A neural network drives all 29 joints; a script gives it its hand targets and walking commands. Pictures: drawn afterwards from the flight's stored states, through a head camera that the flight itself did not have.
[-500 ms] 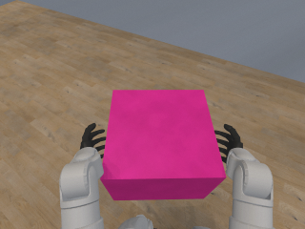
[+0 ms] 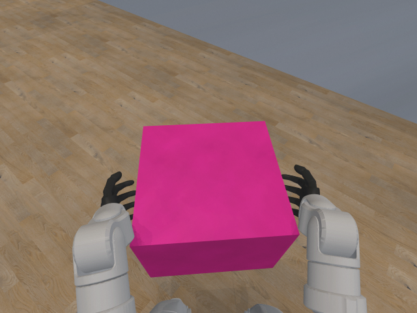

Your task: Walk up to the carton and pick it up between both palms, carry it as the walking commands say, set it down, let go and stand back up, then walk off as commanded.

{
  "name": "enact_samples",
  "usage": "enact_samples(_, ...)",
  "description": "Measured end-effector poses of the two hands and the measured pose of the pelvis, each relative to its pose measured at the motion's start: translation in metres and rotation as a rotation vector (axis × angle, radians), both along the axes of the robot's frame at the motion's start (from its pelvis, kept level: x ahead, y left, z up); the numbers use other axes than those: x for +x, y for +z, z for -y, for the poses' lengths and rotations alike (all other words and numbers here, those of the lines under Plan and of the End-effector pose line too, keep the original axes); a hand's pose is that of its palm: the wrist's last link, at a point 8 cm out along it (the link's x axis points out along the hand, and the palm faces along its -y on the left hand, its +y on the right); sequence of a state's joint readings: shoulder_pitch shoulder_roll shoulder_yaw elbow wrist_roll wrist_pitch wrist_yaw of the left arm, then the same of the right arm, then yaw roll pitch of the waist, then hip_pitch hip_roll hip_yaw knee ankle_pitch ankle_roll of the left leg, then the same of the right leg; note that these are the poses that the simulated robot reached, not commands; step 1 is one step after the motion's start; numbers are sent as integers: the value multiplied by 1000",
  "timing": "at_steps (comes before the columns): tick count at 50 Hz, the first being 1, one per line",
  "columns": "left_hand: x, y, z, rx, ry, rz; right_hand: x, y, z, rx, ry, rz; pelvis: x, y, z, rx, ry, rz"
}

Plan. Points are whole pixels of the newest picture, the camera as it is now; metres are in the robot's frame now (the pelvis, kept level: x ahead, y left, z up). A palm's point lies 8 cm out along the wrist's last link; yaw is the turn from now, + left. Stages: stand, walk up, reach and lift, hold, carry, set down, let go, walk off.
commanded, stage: carry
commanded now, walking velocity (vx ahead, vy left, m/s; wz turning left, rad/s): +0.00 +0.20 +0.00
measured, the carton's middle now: (208, 197) +0.34 +0.03 -0.01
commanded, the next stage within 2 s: none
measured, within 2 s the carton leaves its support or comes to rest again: neither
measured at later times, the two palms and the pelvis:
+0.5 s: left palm out of the picture +0.11 +0.31 +0.08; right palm (252, 296) +0.13 -0.03 +0.09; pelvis -0.14 +0.12 +0.01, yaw +1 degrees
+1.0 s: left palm out of the picture -0.02 +0.39 +0.10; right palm out of the picture -0.02 +0.05 +0.10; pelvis -0.28 +0.21 +0.02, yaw +1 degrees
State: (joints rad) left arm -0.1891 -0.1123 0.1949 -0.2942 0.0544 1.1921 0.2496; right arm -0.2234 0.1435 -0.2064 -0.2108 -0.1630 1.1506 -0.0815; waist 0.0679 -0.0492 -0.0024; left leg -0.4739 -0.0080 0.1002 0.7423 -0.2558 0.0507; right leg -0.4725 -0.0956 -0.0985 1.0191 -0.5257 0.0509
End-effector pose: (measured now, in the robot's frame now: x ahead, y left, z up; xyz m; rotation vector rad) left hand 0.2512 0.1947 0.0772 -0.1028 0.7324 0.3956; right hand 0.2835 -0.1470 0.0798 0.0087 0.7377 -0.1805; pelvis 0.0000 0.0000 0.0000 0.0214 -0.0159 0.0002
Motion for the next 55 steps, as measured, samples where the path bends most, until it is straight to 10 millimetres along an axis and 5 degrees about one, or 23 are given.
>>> enact_samples(6, -25, 12, 7, 73, -72, -4, -52, -17, 7, 72, -69, -6, -39, 3, -20, -21, 14, 0)
enact_samples(12, -49, 20, -6, 68, -166, -28, -100, 1, -5, 55, -144, -24, -69, 17, -47, -1, 11, -14)
enact_samples(18, -74, 24, -47, 57, -167, 41, -115, 21, -45, -1, -100, 45, -105, 10, -87, 12, 37, -48)
enact_samples(27, -159, 6, -125, 11, -10, -17, -162, 5, -124, 1, -1, -14, -155, 9, -124, -15, 17, -23)
enact_samples(32, -185, 13, -132, 52, 5, 23, -182, -3, -133, 49, -1, 28, -187, 2, -139, -24, 8, -23)
enact_samples(36, -205, 15, -140, 60, -48, -12, -218, -4, -140, 54, -32, -8, -209, 11, -156, -27, 31, -20)
enact_samples(46, -245, 19, -178, 27, -136, 17, -282, 20, -177, 3, -110, 22, -262, 16, -204, -46, 10, -17)
enact_samples(55, -298, 20, -201, 32, -67, 9, -317, 14, -200, 20, -51, 12, -306, 13, -213, -17, -11, -47)
